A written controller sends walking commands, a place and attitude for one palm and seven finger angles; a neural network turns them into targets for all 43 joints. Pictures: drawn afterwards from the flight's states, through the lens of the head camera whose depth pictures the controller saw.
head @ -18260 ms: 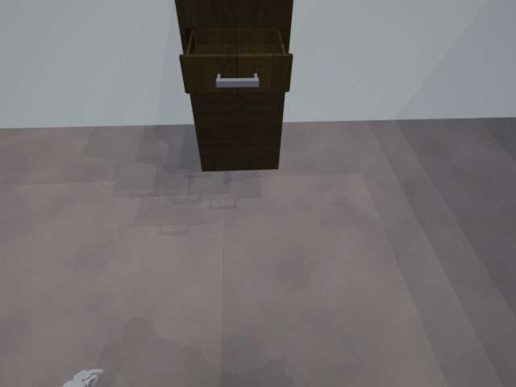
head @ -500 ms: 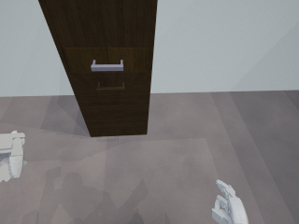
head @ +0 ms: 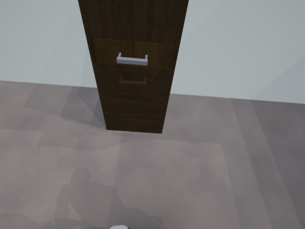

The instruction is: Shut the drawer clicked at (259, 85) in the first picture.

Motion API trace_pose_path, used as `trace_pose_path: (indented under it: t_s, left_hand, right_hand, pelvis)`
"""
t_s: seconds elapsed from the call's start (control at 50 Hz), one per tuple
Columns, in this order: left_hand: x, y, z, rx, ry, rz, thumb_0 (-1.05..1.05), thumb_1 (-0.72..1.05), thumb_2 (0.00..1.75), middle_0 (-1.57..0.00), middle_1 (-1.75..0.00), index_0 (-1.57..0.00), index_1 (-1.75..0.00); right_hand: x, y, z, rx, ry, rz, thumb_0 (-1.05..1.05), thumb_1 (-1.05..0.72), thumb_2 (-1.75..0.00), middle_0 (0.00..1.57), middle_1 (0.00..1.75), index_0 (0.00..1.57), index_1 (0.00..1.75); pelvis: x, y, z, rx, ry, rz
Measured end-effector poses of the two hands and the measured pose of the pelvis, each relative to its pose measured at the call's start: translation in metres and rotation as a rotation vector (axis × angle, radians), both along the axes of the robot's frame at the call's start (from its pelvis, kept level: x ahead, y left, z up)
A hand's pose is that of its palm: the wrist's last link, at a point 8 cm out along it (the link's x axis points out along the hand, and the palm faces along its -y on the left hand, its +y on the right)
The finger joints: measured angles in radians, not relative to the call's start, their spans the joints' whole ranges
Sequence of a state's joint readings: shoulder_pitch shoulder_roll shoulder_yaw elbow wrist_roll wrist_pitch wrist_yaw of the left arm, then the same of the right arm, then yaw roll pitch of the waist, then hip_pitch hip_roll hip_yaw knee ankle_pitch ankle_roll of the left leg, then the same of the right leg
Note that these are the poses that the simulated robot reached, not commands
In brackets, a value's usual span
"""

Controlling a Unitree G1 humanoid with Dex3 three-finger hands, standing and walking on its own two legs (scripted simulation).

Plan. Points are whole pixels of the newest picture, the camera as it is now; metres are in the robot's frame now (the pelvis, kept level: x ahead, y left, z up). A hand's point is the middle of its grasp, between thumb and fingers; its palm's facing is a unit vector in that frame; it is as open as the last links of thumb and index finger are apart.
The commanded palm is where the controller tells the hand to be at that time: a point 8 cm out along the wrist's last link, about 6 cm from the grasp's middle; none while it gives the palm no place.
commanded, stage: let the arm hang, fingers relaxed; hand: left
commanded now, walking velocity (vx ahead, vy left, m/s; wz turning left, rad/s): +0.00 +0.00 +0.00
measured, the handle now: (132, 58) +0.84 +0.15 -0.07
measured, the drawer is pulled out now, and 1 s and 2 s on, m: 0.00 0.00 0.00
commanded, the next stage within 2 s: look to check the result in 0.64 s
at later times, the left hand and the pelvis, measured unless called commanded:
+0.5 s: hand out of the picture +0.06 +0.21 -0.16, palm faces -0.03 -0.96 -0.26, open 7.3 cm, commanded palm none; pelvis +0.01 +0.00 +0.01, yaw -1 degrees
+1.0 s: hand out of the picture +0.08 +0.22 -0.16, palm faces -0.04 -0.96 -0.29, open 7.3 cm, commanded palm none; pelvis +0.03 -0.01 +0.01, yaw -2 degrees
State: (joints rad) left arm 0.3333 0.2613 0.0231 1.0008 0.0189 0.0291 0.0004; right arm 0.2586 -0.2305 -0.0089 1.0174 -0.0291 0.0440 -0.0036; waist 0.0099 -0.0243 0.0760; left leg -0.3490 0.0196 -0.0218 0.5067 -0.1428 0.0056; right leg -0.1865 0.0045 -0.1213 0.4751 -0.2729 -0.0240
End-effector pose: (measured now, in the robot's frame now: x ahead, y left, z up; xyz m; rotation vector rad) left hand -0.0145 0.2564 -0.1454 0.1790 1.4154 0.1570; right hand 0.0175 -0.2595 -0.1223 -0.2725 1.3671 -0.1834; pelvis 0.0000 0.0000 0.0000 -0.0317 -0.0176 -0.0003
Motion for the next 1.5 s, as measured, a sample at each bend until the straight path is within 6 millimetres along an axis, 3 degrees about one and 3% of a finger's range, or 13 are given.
trace_pose_path:
  t_s: [0.08,0.16,0.24,0.38,0.52,0.64,1.08,1.5]
  left_hand:
    - [-0.022,0.013,0.010,0.037,0.073,0.011,0.01,0.91,0.90,-0.64,-0.80,-0.65,-0.82]
    - [-0.023,0.022,0.018,0.071,0.087,0.011,0.01,0.91,0.90,-0.48,-0.63,-0.49,-0.63]
    - [-0.008,0.025,0.021,0.087,0.055,0.001,0.01,0.91,0.90,-0.35,-0.48,-0.36,-0.48]
    - [0.038,0.017,0.020,0.074,-0.047,-0.031,0.01,0.91,0.90,-0.23,-0.35,-0.24,-0.35]
    - [0.079,0.003,0.018,0.041,-0.126,-0.061,0.01,0.91,0.90,-0.20,-0.31,-0.21,-0.31]
    - [0.096,-0.003,0.018,0.030,-0.144,-0.071,0.00,0.91,0.90,-0.20,-0.30,-0.21,-0.30]
    - [0.094,0.007,0.024,0.076,-0.081,-0.063,0.01,0.91,0.90,-0.20,-0.30,-0.21,-0.30]
    - [0.124,0.003,0.027,0.077,-0.124,-0.087,0.01,0.91,0.90,-0.20,-0.30,-0.21,-0.30]
  right_hand:
    - [-0.011,0.008,-0.007,0.029,0.027,-0.027,0.01,-0.90,-0.90,0.20,0.30,0.20,0.30]
    - [-0.011,0.015,-0.013,0.059,0.022,-0.043,0.00,-0.90,-0.90,0.20,0.30,0.20,0.30]
    - [-0.005,0.020,-0.017,0.079,0.003,-0.050,0.00,-0.90,-0.90,0.20,0.30,0.20,0.30]
    - [0.009,0.018,-0.016,0.082,-0.031,-0.056,0.00,-0.90,-0.90,0.20,0.30,0.20,0.30]
    - [0.019,0.007,-0.010,0.055,-0.045,-0.059,0.00,-0.90,-0.90,0.20,0.30,0.20,0.30]
    - [0.026,-0.001,-0.006,0.036,-0.045,-0.059,0.00,-0.90,-0.90,0.20,0.30,0.20,0.30]
    - [0.058,-0.015,-0.003,0.023,-0.064,-0.042,0.00,-0.90,-0.90,0.20,0.30,0.20,0.30]
    - [0.072,-0.026,0.001,0.004,-0.082,-0.047,0.00,-0.90,-0.90,0.20,0.30,0.20,0.30]
  pelvis:
    - [0.001,0.003,0.002,0.003,-0.006,-0.005]
    - [0.002,0.005,0.004,0.009,-0.014,-0.011]
    - [0.003,0.006,0.005,0.014,-0.020,-0.017]
    - [0.008,0.004,0.006,0.020,-0.023,-0.022]
    - [0.015,0.001,0.007,0.023,-0.022,-0.023]
    - [0.020,-0.001,0.008,0.024,-0.018,-0.024]
    - [0.036,-0.008,0.011,0.027,-0.010,-0.035]
    - [0.048,-0.011,0.012,0.033,-0.006,-0.044]
